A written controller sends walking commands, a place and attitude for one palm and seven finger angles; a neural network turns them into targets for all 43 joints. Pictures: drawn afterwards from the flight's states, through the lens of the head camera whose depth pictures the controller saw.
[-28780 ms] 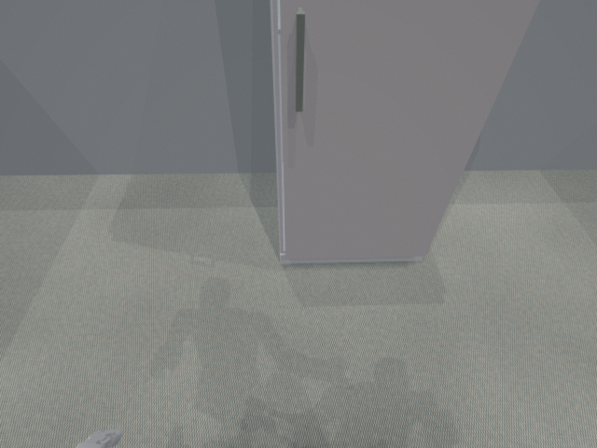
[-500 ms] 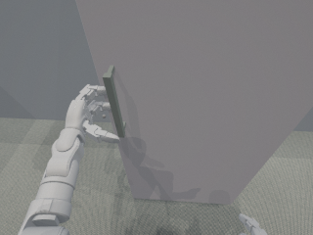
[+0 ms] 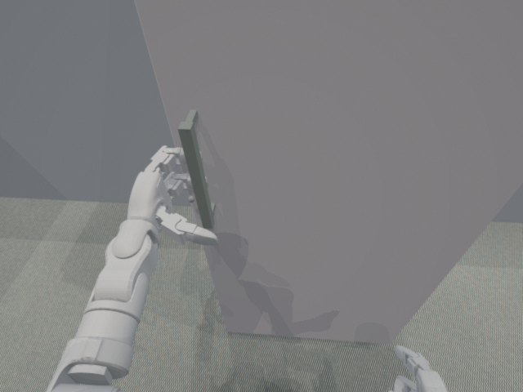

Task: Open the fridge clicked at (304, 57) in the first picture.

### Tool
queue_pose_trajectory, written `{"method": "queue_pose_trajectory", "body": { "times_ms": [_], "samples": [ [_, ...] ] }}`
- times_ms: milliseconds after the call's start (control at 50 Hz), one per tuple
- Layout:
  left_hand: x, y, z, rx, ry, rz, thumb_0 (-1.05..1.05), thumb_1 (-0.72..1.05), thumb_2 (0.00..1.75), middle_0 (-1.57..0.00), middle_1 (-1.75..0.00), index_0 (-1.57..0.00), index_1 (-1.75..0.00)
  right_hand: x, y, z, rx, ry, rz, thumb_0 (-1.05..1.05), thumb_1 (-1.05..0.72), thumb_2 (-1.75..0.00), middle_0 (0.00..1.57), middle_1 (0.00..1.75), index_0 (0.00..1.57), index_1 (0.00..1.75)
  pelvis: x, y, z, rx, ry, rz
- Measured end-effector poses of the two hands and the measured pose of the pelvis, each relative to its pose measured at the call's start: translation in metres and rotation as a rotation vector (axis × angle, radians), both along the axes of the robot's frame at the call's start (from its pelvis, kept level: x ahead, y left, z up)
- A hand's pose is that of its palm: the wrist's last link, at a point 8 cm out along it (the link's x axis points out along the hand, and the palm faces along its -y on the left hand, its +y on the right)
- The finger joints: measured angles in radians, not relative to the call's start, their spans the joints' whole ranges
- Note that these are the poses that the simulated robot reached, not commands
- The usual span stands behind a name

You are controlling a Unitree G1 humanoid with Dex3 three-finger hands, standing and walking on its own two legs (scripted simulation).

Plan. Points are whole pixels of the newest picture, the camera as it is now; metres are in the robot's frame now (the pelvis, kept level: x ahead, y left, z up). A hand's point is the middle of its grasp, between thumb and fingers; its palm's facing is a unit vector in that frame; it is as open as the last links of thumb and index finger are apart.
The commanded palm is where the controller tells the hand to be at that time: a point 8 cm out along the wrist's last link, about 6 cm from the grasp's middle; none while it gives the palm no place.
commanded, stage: slide the fingers in behind the handle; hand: left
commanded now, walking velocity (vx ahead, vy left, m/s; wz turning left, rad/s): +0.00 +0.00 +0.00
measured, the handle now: (201, 175) +0.43 +0.11 +0.12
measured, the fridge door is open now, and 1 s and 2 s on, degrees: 0 0 0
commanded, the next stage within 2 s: grip the handle and tug to test in 1.24 s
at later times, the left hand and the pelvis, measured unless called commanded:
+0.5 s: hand (204, 197) +0.37 +0.10 +0.13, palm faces -0.06 -1.00 +0.00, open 14.0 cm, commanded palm +0.35 +0.15 +0.13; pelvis +0.01 +0.00 +0.00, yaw +0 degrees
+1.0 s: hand (208, 200) +0.36 +0.09 +0.13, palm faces -0.05 -1.00 -0.01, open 14.2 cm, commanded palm +0.34 +0.15 +0.13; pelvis +0.01 -0.01 +0.00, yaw -1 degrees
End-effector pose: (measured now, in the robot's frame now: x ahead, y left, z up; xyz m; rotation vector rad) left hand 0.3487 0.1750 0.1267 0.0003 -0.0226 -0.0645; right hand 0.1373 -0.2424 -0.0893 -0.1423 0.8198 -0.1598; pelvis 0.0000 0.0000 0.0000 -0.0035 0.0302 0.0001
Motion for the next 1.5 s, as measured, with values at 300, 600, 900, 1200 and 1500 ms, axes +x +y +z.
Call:
{"method": "queue_pose_trajectory", "body": {
  "times_ms": [300, 600, 900, 1200, 1500],
  "samples": [
    [0.001, -0.005, -0.001, 0.004, -0.001, 0.014, -0.01, -0.50, 0.30, -0.30, -1.20, -0.30, -1.20, -0.002, -0.001, -0.001, 0.008, 0.016, -0.005, 0.01, -0.91, -0.90, 0.20, 0.30, 0.20, 0.30, 0.005, -0.002, 0.000, 0.002, 0.001, -0.008],
    [0.006, -0.024, 0.002, 0.003, -0.005, 0.006, -0.01, -0.50, 0.30, -0.30, -1.20, -0.30, -1.20, 0.003, -0.003, -0.001, 0.011, 0.013, -0.002, 0.01, -0.91, -0.90, 0.20, 0.30, 0.20, 0.30, 0.006, -0.004, 0.000, 0.005, 0.004, -0.009],
    [-0.005, -0.028, 0.001, 0.006, -0.008, 0.025, -0.01, -0.50, 0.30, -0.29, -1.20, -0.26, -1.20, 0.006, -0.005, -0.002, 0.023, 0.009, 0.008, 0.01, -0.91, -0.90, 0.20, 0.30, 0.20, 0.30, 0.009, -0.009, 0.000, 0.010, -0.004, -0.011],
    [-0.003, -0.026, 0.000, 0.000, 0.008, 0.013, -0.01, -0.50, 0.30, -0.29, -1.20, -0.27, -1.19, 0.011, -0.009, 0.003, 0.007, -0.001, 0.006, 0.01, -0.91, -0.90, 0.20, 0.30, 0.20, 0.30, 0.007, -0.011, 0.000, 0.008, -0.004, -0.006],
    [0.008, -0.027, -0.003, 0.000, 0.017, 0.011, -0.01, -0.41, 0.33, -0.31, -1.22, -0.31, -1.22, -0.005, -0.005, -0.007, 0.017, 0.058, -0.006, 0.01, -0.91, -0.90, 0.20, 0.30, 0.20, 0.30, 0.007, -0.007, 0.000, 0.007, 0.008, -0.008]
  ]
}}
